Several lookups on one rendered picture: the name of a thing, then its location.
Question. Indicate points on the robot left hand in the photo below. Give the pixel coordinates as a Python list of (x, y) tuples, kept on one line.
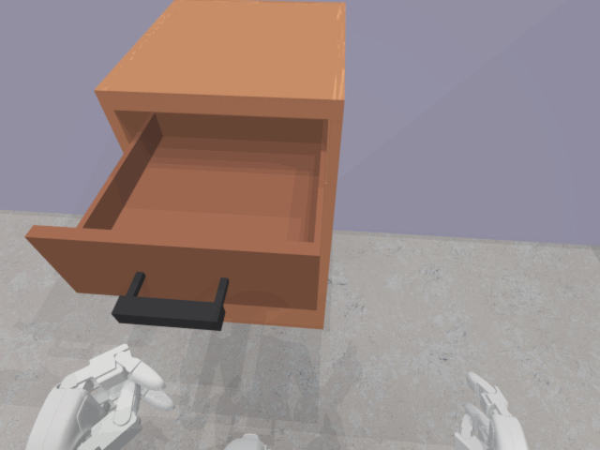
[(70, 413)]

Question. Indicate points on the handle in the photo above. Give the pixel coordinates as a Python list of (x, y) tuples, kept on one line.
[(132, 309)]

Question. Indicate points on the robot right hand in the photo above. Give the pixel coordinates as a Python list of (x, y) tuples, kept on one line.
[(501, 432)]

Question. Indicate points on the cabinet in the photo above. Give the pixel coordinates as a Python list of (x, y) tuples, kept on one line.
[(241, 57)]

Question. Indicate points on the drawer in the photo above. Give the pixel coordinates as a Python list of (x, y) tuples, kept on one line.
[(198, 197)]

